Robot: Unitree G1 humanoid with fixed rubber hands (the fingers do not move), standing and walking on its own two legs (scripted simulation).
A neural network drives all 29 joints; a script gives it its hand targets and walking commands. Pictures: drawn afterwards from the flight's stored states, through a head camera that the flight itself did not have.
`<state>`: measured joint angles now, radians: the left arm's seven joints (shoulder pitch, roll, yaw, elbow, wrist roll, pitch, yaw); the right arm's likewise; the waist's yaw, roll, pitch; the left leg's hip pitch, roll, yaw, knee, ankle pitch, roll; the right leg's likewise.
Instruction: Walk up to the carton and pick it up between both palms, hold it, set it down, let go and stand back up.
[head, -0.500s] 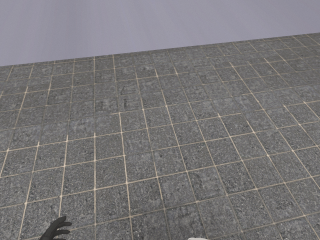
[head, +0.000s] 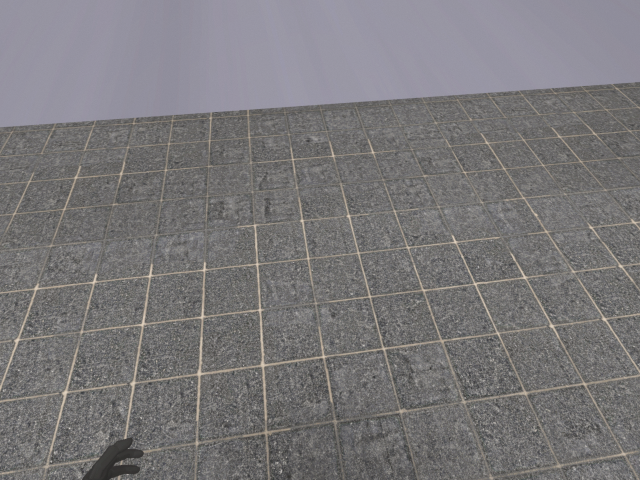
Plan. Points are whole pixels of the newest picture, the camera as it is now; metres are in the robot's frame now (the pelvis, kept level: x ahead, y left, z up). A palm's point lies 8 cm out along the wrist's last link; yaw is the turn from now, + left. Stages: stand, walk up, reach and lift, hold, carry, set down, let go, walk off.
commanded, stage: walk up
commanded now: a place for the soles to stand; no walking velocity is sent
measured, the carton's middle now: out of the picture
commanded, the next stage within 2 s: none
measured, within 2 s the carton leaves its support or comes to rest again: neither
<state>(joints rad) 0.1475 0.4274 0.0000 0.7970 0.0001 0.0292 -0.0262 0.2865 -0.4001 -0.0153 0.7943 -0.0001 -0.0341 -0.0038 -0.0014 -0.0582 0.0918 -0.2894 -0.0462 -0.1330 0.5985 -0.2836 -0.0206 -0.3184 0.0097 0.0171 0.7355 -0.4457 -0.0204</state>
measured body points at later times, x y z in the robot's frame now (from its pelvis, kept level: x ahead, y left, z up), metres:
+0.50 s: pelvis +0.00 -0.01 +0.00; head +0.02 +0.01 +0.44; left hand +0.10 +0.30 -0.12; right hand +0.10 -0.33 -0.09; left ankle +0.03 +0.15 -0.73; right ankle +0.00 -0.11 -0.72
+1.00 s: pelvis +0.01 -0.03 -0.01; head +0.02 -0.01 +0.44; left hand +0.08 +0.29 -0.12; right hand +0.13 -0.34 -0.09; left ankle +0.03 +0.14 -0.73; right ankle +0.01 -0.12 -0.71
